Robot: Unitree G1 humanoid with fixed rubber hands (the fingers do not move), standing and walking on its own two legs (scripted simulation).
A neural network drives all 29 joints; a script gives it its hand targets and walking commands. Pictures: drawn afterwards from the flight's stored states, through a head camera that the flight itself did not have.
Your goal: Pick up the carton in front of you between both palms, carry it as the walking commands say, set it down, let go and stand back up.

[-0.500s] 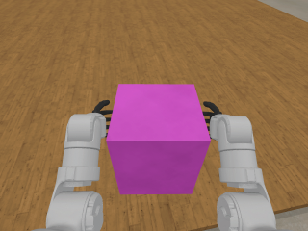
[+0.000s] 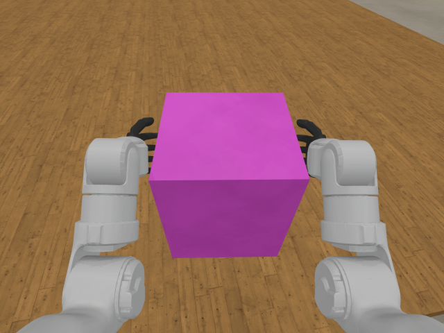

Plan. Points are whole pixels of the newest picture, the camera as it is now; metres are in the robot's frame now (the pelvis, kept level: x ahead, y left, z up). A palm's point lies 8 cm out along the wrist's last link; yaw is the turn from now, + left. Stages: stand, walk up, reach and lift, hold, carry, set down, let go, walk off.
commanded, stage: carry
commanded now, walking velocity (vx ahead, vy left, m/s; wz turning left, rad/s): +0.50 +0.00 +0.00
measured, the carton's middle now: (225, 179) +0.37 +0.01 +0.11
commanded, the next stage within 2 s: none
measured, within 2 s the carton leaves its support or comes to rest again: neither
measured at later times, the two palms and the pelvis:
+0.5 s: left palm (192, 90) +0.62 +0.09 +0.15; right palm (309, 90) +0.65 -0.21 +0.15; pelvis +0.26 -0.09 +0.01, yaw +2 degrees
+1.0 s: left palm (205, 4) +0.97 +0.07 +0.26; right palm (301, 7) +0.96 -0.23 +0.27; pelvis +0.59 -0.08 +0.07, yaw +0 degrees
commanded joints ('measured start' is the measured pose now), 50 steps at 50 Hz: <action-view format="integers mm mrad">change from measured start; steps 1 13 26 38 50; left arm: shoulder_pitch -784 -772 -919 -755 -810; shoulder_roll -1036 -1076 -1155 -1026 -1054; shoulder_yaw -509 -438 -590 -623 -444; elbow -80 -4 -312 -286 59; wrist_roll -422 -330 -488 -422 -361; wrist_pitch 3 16 -43 -11 18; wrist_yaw -222 -199 -237 -257 -262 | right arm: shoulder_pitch -663 -896 -791 -689 -749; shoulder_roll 955 1080 1036 955 1022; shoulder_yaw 465 507 501 604 449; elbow -44 -160 -248 -270 62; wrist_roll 374 464 321 297 367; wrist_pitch -7 -6 -23 -13 15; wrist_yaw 185 213 174 173 227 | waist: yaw -83 -98 67 67 -53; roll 345 130 -79 -51 313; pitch -285 -148 -555 -369 -432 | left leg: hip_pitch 610 555 -358 -528 653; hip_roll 398 316 22 65 405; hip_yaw -657 -395 -238 -77 -763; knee -248 -282 1098 381 -233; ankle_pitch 168 24 -54 148 123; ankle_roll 261 185 -6 -8 247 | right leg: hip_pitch -541 -1018 423 499 -383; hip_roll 12 -130 -322 -218 55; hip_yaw -24 37 566 145 55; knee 300 987 -146 -264 635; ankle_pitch -169 -135 345 680 -130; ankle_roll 18 32 -181 -155 44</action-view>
